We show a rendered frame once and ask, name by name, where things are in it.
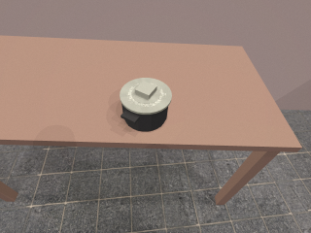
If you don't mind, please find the lid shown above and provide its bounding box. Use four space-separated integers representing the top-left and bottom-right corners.
120 78 172 115

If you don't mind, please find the table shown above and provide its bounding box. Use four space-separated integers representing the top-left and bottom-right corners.
0 35 302 205

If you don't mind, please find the pot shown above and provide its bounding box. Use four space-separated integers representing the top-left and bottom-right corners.
121 104 168 132

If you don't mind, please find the knob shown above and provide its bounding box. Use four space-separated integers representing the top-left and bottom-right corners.
134 81 157 99

